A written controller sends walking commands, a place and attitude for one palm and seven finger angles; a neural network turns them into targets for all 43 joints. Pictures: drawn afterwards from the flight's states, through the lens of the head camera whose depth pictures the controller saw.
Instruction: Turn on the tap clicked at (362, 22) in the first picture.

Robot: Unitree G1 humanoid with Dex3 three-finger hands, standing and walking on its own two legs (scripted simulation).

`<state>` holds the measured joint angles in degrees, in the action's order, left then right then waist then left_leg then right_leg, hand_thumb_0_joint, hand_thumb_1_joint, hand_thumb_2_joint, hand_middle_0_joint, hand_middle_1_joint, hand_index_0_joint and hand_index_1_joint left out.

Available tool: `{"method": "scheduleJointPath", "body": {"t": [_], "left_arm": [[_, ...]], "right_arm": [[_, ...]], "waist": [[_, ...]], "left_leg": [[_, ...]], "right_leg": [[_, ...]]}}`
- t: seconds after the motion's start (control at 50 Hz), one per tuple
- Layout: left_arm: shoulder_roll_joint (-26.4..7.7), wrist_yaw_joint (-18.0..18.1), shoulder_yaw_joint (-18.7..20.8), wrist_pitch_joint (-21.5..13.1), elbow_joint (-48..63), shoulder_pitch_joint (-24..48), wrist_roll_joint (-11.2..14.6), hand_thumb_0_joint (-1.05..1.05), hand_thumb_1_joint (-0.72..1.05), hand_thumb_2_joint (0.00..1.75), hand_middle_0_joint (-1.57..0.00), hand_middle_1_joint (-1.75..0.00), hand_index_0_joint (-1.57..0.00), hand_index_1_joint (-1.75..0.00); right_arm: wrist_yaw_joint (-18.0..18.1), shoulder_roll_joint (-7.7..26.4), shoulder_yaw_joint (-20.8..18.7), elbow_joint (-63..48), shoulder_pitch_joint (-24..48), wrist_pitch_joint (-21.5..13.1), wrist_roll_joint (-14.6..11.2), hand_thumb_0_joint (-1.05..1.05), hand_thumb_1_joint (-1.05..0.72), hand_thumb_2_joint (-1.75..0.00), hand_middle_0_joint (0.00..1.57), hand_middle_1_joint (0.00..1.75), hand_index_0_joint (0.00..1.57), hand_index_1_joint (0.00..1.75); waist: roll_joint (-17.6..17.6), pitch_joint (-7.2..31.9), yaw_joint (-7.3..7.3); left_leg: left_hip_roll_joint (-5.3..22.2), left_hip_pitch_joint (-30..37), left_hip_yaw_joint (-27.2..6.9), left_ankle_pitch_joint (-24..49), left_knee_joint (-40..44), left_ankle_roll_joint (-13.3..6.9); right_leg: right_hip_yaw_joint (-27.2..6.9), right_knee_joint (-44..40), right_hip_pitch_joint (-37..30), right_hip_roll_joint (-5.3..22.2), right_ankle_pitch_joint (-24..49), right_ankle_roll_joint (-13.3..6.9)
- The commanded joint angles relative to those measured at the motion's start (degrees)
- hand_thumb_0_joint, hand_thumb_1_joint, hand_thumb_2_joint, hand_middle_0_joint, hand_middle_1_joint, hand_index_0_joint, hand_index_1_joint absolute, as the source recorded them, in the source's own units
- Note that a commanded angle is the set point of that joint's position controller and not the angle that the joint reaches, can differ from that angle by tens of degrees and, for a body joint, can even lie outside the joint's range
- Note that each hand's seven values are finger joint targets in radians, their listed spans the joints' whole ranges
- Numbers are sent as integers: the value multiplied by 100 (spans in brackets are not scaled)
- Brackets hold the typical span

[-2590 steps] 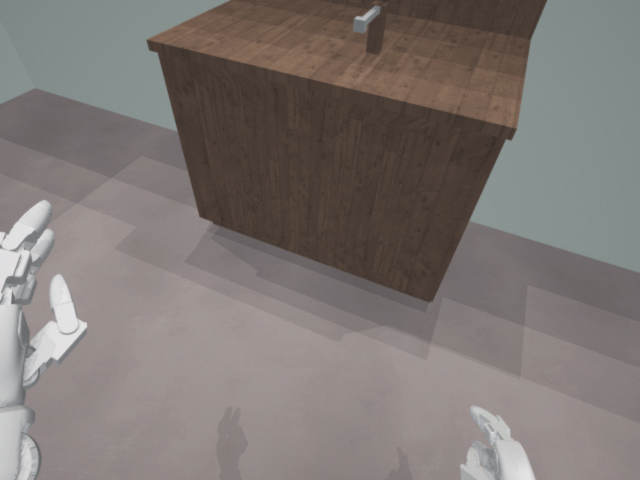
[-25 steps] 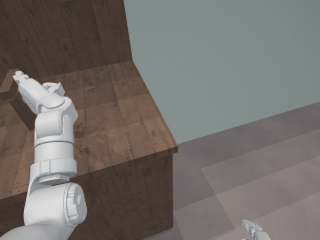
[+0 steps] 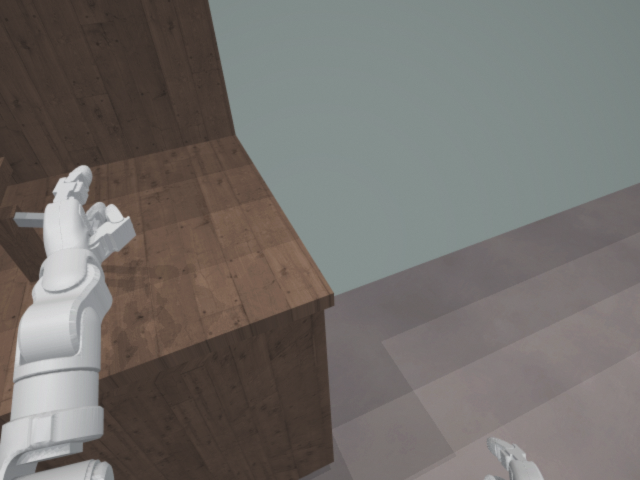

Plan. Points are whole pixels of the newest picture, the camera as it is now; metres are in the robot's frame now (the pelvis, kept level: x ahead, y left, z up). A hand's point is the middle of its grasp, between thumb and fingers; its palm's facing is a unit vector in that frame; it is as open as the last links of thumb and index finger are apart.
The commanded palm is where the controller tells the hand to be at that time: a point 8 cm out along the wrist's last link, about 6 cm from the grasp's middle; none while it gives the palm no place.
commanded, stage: draw the hand back beside the body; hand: left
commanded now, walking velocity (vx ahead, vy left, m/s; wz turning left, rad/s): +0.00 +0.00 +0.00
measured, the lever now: (101, 222) +0.42 +0.34 +0.15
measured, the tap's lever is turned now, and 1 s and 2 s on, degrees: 60 57 57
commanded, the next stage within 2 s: step back with the hand held close in 1.22 s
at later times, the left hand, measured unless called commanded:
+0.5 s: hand (88, 297) +0.24 +0.25 +0.19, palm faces +0.40 -0.88 -0.25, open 7.6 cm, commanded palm +0.20 +0.30 +0.19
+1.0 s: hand (49, 381) +0.17 +0.27 +0.15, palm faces +0.41 -0.84 -0.35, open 7.4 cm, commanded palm +0.13 +0.30 +0.17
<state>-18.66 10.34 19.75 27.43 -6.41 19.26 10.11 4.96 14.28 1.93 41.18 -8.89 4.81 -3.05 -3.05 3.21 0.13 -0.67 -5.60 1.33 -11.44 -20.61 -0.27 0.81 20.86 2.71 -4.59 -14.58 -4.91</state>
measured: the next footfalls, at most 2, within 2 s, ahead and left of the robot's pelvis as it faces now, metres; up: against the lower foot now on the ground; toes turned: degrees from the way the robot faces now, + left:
none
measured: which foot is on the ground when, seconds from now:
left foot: down 0.00-1.00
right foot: down 0.00-1.00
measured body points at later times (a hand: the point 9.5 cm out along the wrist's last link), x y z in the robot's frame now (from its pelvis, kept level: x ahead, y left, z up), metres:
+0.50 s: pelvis -0.02 +0.01 +0.00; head -0.05 -0.02 +0.45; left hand +0.22 +0.30 +0.20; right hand +0.16 -0.21 -0.09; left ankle +0.00 +0.12 -0.74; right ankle -0.03 -0.05 -0.74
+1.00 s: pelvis -0.02 +0.02 +0.00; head -0.05 +0.00 +0.45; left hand +0.14 +0.31 +0.17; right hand +0.18 -0.20 -0.08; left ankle +0.00 +0.12 -0.74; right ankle -0.03 -0.05 -0.74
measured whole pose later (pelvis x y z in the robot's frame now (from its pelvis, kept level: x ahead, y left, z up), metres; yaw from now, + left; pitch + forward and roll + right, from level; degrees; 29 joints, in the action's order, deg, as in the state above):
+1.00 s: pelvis -0.02 +0.02 +0.00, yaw +1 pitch -6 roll +0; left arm -19.1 6.2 14.9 -5.0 20.7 -26.2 5.3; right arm 2.6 12.7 -0.2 37.6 -9.5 -3.0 0.1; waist -3.9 -1.7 3.0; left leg -1.2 -3.9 0.7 -10.0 -20.1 -1.7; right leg 1.4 16.7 -1.0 -4.1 -11.5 -3.7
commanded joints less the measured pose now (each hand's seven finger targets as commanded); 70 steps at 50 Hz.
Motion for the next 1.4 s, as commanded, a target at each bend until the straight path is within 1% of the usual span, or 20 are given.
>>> {"method": "scheduleJointPath", "body": {"t": [0.0,0.02,0.06,0.12,0.2,0.34,0.38,0.44,0.54,0.7,0.78,0.9,1.0,1.1,1.22,1.3,1.32,1.34,1.36,1.38], "left_arm": [[-2584,-202,919,-1772,1808,1209,-283,0,90,90,-16,-19,-16,-19],[-2466,-215,778,-2101,2209,1316,-303,0,90,90,-16,-19,-16,-19],[-2138,-224,607,-2515,2140,857,-326,0,90,90,-17,-20,-17,-20],[-1506,-237,29,-2817,1841,518,-321,0,90,90,-17,-21,-17,-21],[-1270,-258,-309,-3139,1597,526,-347,0,90,90,-17,-22,-17,-22],[-1641,-177,147,-3566,2514,-175,-428,0,90,90,-18,-24,-18,-24],[-1812,-203,403,-3586,2651,-590,-420,0,90,90,-18,-25,-18,-25],[-1536,-290,375,-3577,2658,-1341,-361,0,90,90,-19,-26,-19,-26],[-1163,-431,121,-3495,2694,-2087,-342,0,90,90,-19,-27,-19,-27],[-1105,-379,-28,-3620,3670,-2405,-453,0,90,90,-20,-30,-20,-30],[-1275,-310,176,-3653,3920,-2961,-498,0,90,90,-20,-30,-20,-30],[-901,-364,61,-3559,3699,-4126,-443,0,90,90,-20,-30,-20,-30],[-1000,-331,25,-3605,4029,-3509,-507,0,90,90,-20,-30,-20,-30],[-1040,-259,38,-3636,4010,-3450,-528,0,90,90,-20,-30,-20,-30],[-1015,-289,121,-3604,3770,-3947,-477,0,90,90,-20,-30,-20,-30],[-959,-323,56,-3602,3785,-3828,-487,0,90,90,-20,-30,-20,-30],[-1130,-296,78,-3650,4075,-3172,-514,0,90,90,-20,-30,-20,-30],[-1964,-240,949,-3807,4292,-2752,-541,0,90,90,-20,-30,-20,-30],[-1373,-297,522,-3799,3785,-3290,-563,0,90,90,-20,-30,-20,-30],[-1480,-304,558,-3801,3902,-3293,-607,0,90,90,-20,-30,-20,-30]], "right_arm": [[-176,660,-272,-1082,962,-509,118,0,-90,-90,20,30,20,30],[-193,637,-289,-1138,960,-627,126,0,-90,-90,20,30,20,30],[-205,636,-320,-1116,840,-785,170,0,-90,-90,20,30,20,30],[-172,675,-370,-1116,797,-874,145,0,-90,-90,20,30,20,30],[-95,722,-438,-1030,793,-950,106,0,-90,-90,20,30,20,30],[-136,627,-375,-1014,845,-1048,205,0,-90,-90,20,30,20,30],[-150,627,-374,-1012,850,-1029,241,0,-90,-90,20,30,20,30],[-172,536,-361,-1118,884,-993,257,0,-90,-90,20,30,20,30],[-204,518,-367,-1194,858,-925,243,0,-90,-90,20,30,20,30],[-197,533,-395,-1228,819,-1065,293,0,-90,-90,20,30,20,30],[-196,552,-415,-1198,764,-1138,325,0,-90,-90,20,30,20,30],[-202,495,-416,-1275,766,-1092,324,0,-90,-90,20,30,20,30],[-167,495,-417,-1246,751,-1120,314,0,-90,-90,20,30,20,30],[-129,474,-384,-1242,765,-1220,334,0,-90,-90,20,30,20,30],[-148,499,-412,-1229,749,-1196,345,0,-90,-90,20,30,20,30],[-155,474,-408,-1223,766,-1168,324,0,-90,-90,20,30,20,30],[-145,500,-394,-1221,800,-1193,324,0,-90,-90,20,30,20,30],[-110,606,-411,-1506,898,-1111,263,0,-90,-90,20,30,20,30],[-100,487,-388,-1362,866,-1029,294,0,-90,-90,20,30,20,30],[-122,511,-422,-1428,901,-978,300,0,-90,-90,20,30,20,30]], "waist": [[-227,585,301],[-602,733,268],[-774,707,219],[16,297,78],[669,-17,-20],[-355,816,208],[-443,733,281],[177,341,298],[214,-203,258],[-11,91,206],[-323,246,269],[252,-344,282],[-239,-249,187],[-216,-158,225],[239,-169,292],[-5,-287,259],[-135,-232,226],[-112,-499,257],[168,-341,183],[151,-320,193]], "left_leg": [[4,-123,-162,1013,-65,-188],[-6,111,-144,1045,-76,-182],[-15,347,-146,1053,-69,-163],[6,387,-99,617,53,-230],[-20,460,-73,65,131,-319],[-21,772,-230,535,258,-221],[-14,727,-221,740,262,-188],[32,502,-188,855,295,-198],[77,429,-151,715,353,-194],[95,735,-274,866,290,-163],[80,780,-289,1064,216,-124],[115,402,-250,921,263,-146],[100,515,-255,707,203,-141],[87,579,-321,597,233,-139],[84,467,-280,852,220,-156],[77,443,-238,807,206,-154],[55,475,-250,746,205,-155],[177,-13,-465,567,-131,-269],[194,31,-540,696,-357,-272],[178,94,-509,816,-426,-256]], "right_leg": [[-464,-167,-254,636,2481,607],[-458,-232,-169,601,2288,557],[-407,-329,12,494,2052,507],[-374,-573,350,383,1306,525],[-404,-968,770,360,205,546],[-280,-769,79,352,812,377],[-247,-769,-22,338,1074,357],[-224,-749,-69,319,1273,370],[-217,-852,199,303,992,373],[-189,-816,215,280,978,344],[-187,-774,111,302,1171,317],[-152,-768,210,319,1059,341],[-220,-808,359,347,814,344],[-191,-804,315,340,690,332],[-186,-751,179,341,1002,347],[-207,-784,251,362,961,354],[-226,-798,273,360,907,349],[-677,-884,912,644,1168,489],[-692,-819,1013,858,1387,509],[-718,-807,1106,898,1625,529]]}}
